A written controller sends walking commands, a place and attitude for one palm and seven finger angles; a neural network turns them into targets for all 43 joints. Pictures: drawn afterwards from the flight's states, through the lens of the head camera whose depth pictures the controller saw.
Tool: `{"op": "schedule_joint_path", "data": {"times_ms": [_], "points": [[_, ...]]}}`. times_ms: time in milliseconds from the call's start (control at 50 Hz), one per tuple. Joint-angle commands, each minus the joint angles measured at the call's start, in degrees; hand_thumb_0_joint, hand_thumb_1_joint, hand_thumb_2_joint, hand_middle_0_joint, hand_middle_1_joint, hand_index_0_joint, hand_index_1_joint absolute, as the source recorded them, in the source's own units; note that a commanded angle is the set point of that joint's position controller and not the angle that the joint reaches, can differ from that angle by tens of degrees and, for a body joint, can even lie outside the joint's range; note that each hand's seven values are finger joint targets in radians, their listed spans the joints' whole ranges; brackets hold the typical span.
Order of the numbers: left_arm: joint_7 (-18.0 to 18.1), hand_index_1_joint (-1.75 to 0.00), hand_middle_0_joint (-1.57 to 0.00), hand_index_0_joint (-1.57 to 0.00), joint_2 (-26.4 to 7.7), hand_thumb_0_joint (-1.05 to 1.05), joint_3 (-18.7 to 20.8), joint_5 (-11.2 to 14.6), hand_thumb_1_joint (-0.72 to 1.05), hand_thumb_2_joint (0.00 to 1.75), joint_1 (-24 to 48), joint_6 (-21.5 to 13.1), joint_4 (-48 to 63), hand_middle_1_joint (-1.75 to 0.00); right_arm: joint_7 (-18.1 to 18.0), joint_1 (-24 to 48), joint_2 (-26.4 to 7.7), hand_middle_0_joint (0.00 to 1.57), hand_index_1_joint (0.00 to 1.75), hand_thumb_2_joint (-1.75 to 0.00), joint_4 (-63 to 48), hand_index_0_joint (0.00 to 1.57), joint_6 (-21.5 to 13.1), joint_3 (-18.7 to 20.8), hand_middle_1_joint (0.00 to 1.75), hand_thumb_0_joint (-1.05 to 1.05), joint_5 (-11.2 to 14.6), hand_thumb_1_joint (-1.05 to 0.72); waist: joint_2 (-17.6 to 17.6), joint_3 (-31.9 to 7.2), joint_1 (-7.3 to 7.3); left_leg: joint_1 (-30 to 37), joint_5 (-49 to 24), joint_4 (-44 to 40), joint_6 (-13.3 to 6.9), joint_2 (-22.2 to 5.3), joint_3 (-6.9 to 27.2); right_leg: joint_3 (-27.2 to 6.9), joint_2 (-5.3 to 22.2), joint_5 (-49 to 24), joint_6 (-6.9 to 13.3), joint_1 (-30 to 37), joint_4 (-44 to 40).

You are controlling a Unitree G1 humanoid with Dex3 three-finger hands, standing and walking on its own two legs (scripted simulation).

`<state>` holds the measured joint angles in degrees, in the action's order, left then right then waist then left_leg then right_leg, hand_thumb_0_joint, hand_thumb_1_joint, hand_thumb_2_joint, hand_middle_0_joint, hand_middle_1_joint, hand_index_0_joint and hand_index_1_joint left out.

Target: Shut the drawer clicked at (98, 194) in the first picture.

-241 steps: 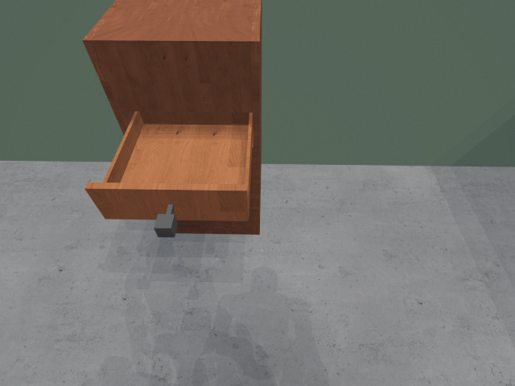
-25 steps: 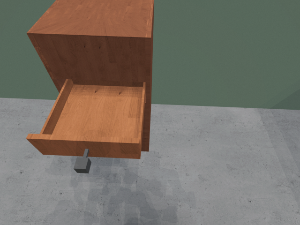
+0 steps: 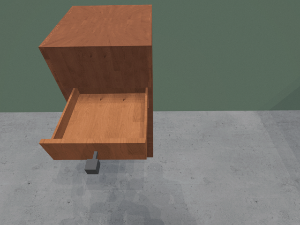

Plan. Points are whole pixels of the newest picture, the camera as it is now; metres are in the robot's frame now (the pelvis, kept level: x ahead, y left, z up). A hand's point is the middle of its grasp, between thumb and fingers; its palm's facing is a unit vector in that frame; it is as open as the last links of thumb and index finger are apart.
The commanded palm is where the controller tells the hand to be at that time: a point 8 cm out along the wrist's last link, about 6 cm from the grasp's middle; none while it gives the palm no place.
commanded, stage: look again from close up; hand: left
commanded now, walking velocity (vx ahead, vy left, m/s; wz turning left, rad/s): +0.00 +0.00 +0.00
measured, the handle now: (93, 161) +0.36 +0.24 -0.15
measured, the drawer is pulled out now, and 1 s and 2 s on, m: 0.30 0.30 0.30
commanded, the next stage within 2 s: shuffle to correct the standing spot in 0.52 s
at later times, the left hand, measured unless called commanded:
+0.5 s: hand out of the picture +0.00 +0.12 -0.17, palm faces +0.01 -0.99 -0.17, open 7.3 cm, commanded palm none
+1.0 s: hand out of the picture +0.01 +0.15 -0.18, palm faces +0.07 -0.98 -0.18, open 7.3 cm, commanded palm none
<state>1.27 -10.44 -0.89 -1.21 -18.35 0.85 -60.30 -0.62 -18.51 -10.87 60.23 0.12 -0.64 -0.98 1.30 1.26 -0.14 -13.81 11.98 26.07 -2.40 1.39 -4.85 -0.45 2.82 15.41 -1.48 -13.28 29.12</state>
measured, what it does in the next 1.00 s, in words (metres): shifts its weight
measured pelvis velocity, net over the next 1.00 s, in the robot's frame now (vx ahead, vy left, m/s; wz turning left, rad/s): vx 0.05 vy -0.02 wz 0.01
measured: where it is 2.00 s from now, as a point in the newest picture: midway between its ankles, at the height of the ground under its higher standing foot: outside the picture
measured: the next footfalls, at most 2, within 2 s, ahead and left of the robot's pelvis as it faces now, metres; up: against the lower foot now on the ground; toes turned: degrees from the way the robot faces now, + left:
right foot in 1.12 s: +0.10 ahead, -0.08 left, +0.00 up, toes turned +1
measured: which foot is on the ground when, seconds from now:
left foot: down 0.00-1.00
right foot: down 0.00-0.96, up 0.98-1.00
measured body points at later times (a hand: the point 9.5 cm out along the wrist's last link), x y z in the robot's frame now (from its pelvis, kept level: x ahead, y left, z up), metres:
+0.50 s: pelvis +0.02 -0.04 +0.00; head +0.02 -0.04 +0.45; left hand +0.00 +0.17 -0.16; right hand +0.02 -0.25 -0.16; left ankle +0.02 +0.09 -0.74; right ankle +0.00 -0.14 -0.74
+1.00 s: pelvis +0.05 -0.02 -0.01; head +0.06 -0.02 +0.44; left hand +0.01 +0.20 -0.17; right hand +0.04 -0.25 -0.16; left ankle +0.02 +0.09 -0.74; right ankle +0.00 -0.13 -0.73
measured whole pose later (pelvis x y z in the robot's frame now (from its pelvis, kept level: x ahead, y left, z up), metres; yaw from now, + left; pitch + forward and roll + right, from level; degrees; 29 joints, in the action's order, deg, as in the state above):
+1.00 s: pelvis +0.05 -0.02 -0.01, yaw +1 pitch +0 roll +1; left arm 1.3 -8.4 1.3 -1.7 -20.6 0.4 -63.4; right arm -1.3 -20.2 -9.7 62.6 -1.2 -0.4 -1.4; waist -1.7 1.0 1.2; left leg -11.1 19.0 30.4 -0.7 0.1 -4.7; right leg 1.8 2.3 24.7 1.6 -11.6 36.4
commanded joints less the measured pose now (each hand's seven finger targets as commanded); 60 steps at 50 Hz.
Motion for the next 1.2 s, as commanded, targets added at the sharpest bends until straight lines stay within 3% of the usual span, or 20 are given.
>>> {"op": "schedule_joint_path", "data": {"times_ms": [0,160,380,600,700,760,800,860,900,940,960,980,1020,1060,1080,1100,1120,1140,1160,1180], "points": [[0.5,-0.3,-0.2,-0.2,-4.9,0.0,0.8,0.4,0.9,0.9,-2.2,-1.7,0.8,-0.3,-0.3,-1.1,-5.4,0.2,0.3,-0.9,-1.6,0.2,-1.7,1.1,0.3,0.0,0.4,-0.9,-1.6,2.5,0.4,-1.1,6.9,-9.0,-0.3,-7.3,8.8,-3.1,2.2,1.4,3.1,-1.8,-6.2],[0.9,-0.3,-0.2,-0.2,-3.9,0.0,0.4,0.5,0.9,0.9,-3.5,-2.4,-2.3,-0.3,-0.7,-1.7,-3.6,0.2,0.3,-0.9,1.6,0.2,-2.0,0.6,0.3,0.0,0.7,-0.9,-2.9,1.6,0.05,3.7,-4.9,-5.5,0.5,-7.1,6.2,-3.9,2.7,-5.5,3.1,-1.7,-7.1],[1.0,-0.3,-0.2,-0.2,-2.5,0.0,0.4,0.5,0.9,0.9,-3.8,-2.5,-3.2,-0.3,-0.9,-1.3,-2.2,0.2,0.3,-0.9,3.0,0.2,-1.6,0.3,0.3,0.0,0.6,-0.9,-2.3,4.9,0.33,2.6,-3.2,-5.8,1.0,-7.0,5.8,-4.1,2.7,-3.8,3.3,-2.2,-9.0],[1.0,-0.3,-0.2,-0.2,-2.7,0.0,0.6,0.6,0.9,0.9,-3.9,-2.8,-2.8,-0.3,-1.1,-1.8,-2.0,0.2,0.3,-0.9,3.4,0.2,-1.6,0.3,0.3,0.0,0.5,-0.9,-1.8,2.3,0.33,4.4,-7.1,-4.8,1.4,-7.2,5.3,-3.5,2.8,-10.3,3.6,0.5,-8.7],[0.8,-0.3,-0.2,-0.2,-4.4,0.0,1.7,0.3,0.9,0.9,-4.3,-2.5,-2.3,-0.3,-0.5,-2.3,-2.4,0.2,0.3,-0.9,2.7,0.2,-0.7,0.6,0.3,0.0,0.1,-0.9,-4.3,5.8,0.94,-0.8,4.1,-2.2,1.7,-4.6,3.4,-7.0,4.7,5.3,5.6,-0.4,-11.3],[0.8,-0.3,-0.2,-0.2,-6.2,0.0,2.9,0.1,0.9,0.9,-5.3,-2.1,-1.7,-0.3,-0.2,-2.1,-2.1,0.2,0.3,-0.9,1.5,0.2,-0.1,1.0,0.3,0.0,-0.1,-0.9,-7.9,7.5,1.42,-4.3,7.9,3.2,2.0,-3.2,1.2,-11.6,9.1,11.8,8.0,-0.7,-15.6],[0.8,-0.3,-0.2,-0.2,-6.6,0.0,3.5,0.0,0.9,0.9,-5.1,-2.1,-1.1,-0.3,-0.1,-2.5,-2.0,0.2,0.3,-0.9,1.0,0.2,-0.3,1.1,0.3,0.0,-0.2,-0.9,-9.3,7.7,1.33,-4.9,7.4,5.7,1.9,-3.4,0.9,-13.1,11.1,9.5,9.3,-1.0,-15.9],[0.8,-0.3,-0.2,-0.2,-6.2,0.0,4.1,-0.2,0.9,0.9,-4.0,-2.1,-0.4,-0.3,-0.3,-4.8,-1.7,0.2,0.3,-0.9,1.2,0.2,-0.9,1.1,0.3,0.0,-0.2,-0.9,-7.0,6.4,0.32,-1.2,4.1,1.7,1.8,-3.9,0.6,-8.6,9.7,-1.2,9.2,-0.9,-9.9],[0.6,-0.3,-0.2,-0.2,-4.9,0.0,4.0,-0.2,0.9,0.9,-3.3,-1.9,0.0,-0.3,-0.4,-7.6,-3.4,0.2,0.3,-0.9,2.0,0.2,-1.7,1.1,0.3,0.0,-0.2,-0.9,1.4,4.7,-0.24,3.4,-6.1,-1.9,0.5,-6.2,3.7,-1.9,4.1,-2.7,6.7,-2.2,-1.3],[0.5,-0.3,-0.2,-0.2,-1.9,0.0,3.3,-0.3,0.9,0.9,-2.6,-1.8,0.4,-0.3,-1.0,-10.4,-6.6,0.2,0.3,-0.9,2.5,0.2,-1.9,1.4,0.3,0.0,-0.4,-0.9,11.6,2.1,-0.39,9.1,-18.7,-5.2,-5.5,-13.7,12.7,6.5,-1.9,8.9,4.1,-8.1,10.3],[0.6,-0.3,-0.2,-0.2,-1.1,0.0,2.9,-0.4,0.9,0.9,-1.3,-1.8,1.0,-0.3,-1.2,-11.0,-6.1,0.2,0.3,-0.9,2.4,0.2,-1.9,1.4,0.3,0.0,-0.3,-0.9,12.4,2.9,-0.65,10.9,-24.3,-6.4,-8.3,-15.7,14.6,6.4,-2.3,16.9,3.8,-12.3,15.7],[0.6,-0.3,-0.2,-0.2,-0.8,0.0,2.6,-0.2,0.9,0.9,-0.1,-1.7,1.2,-0.3,-1.4,-10.7,-5.7,0.2,0.3,-0.9,2.1,0.2,-1.9,1.1,0.3,0.0,-0.4,-0.9,10.0,3.5,-0.78,10.6,-27.9,-6.7,-10.0,-16.9,15.5,5.7,-1.3,19.8,3.9,-14.1,19.4],[0.4,-0.3,-0.2,-0.2,0.3,0.0,2.3,0.2,0.9,0.9,-0.1,-1.8,0.6,-0.3,-1.6,-7.2,-5.0,0.2,0.3,-0.9,1.2,0.2,-2.0,0.8,0.3,0.0,-0.6,-0.9,6.0,1.9,0.47,9.2,-37.4,-4.4,-9.6,-15.9,12.4,4.4,0.6,15.3,3.5,-9.7,14.4],[0.5,-0.3,-0.2,-0.2,0.5,0.0,2.2,0.5,0.9,0.9,-3.2,-2.0,-1.0,-0.3,-2.0,-3.8,-4.3,0.2,0.3,-0.9,0.8,0.2,-2.2,0.7,0.3,0.0,-0.1,-0.9,2.5,0.6,2.6,6.4,-39.3,-1.4,-6.2,-13.0,9.1,3.9,0.7,1.0,2.6,-0.5,0.7],[0.7,-0.3,-0.2,-0.2,-0.5,0.0,2.1,0.5,0.9,0.9,-5.7,-2.4,-2.2,-0.3,-2.1,-2.8,-3.9,0.2,0.3,-0.9,0.5,0.2,-2.5,0.7,0.3,0.0,0.3,-0.9,0.5,-0.7,3.11,5.3,-33.9,0.5,-3.3,-10.7,7.4,1.8,2.0,-11.3,2.8,3.9,-4.5],[0.9,-0.3,-0.2,-0.2,-2.4,0.0,2.0,0.6,0.9,0.9,-6.0,-2.9,-2.8,-0.3,-2.1,-3.1,-2.7,0.2,0.3,-0.9,0.5,0.2,-2.6,0.7,0.3,0.0,0.8,-0.9,-2.4,-1.3,1.87,2.5,-23.6,-0.3,-0.6,-8.4,6.1,-2.6,5.5,-24.3,4.3,7.1,-3.6],[0.9,-0.3,-0.2,-0.2,-3.4,0.0,1.8,0.8,0.9,0.9,-4.9,-3.0,-2.9,-0.3,-2.0,-3.3,-2.3,0.2,0.3,-0.9,1.0,0.2,-2.3,0.8,0.3,0.0,0.8,-0.9,-3.9,-0.4,1.0,2.0,-13.9,-2.2,0.8,-7.2,5.4,-3.6,7.7,-29.2,5.4,6.5,-2.7],[1.0,-0.3,-0.2,-0.2,-3.7,0.0,1.8,0.7,0.9,0.9,-4.0,-3.2,-2.9,-0.3,-1.9,-3.4,-1.5,0.2,0.3,-0.9,1.7,0.2,-1.7,0.6,0.3,0.0,0.5,-0.9,-9.8,0.6,0.65,1.6,-10.6,-2.0,1.4,-6.7,4.5,-3.5,7.7,-34.9,6.1,6.8,-2.4],[1.2,-0.3,-0.2,-0.2,-3.4,0.0,1.7,0.7,0.9,0.9,-4.1,-3.2,-2.8,-0.3,-1.9,-3.9,-1.2,0.2,0.3,-0.9,2.0,0.2,-1.5,0.7,0.3,0.0,0.5,-0.9,-12.1,0.7,0.49,1.5,-9.7,-2.4,1.6,-6.4,3.9,-2.7,7.8,-40.6,6.1,7.6,-2.2],[1.5,-0.3,-0.2,-0.2,-3.5,0.0,1.7,0.6,0.9,0.9,-4.3,-3.2,-2.5,-0.3,-1.8,-4.1,-1.1,0.2,0.3,-0.9,2.3,0.2,-1.5,0.6,0.3,0.0,0.6,-0.9,-10.5,-0.5,0.57,1.8,-10.3,-2.7,1.7,-6.3,3.6,-2.5,8.0,-44.0,5.8,9.0,-1.8]]}}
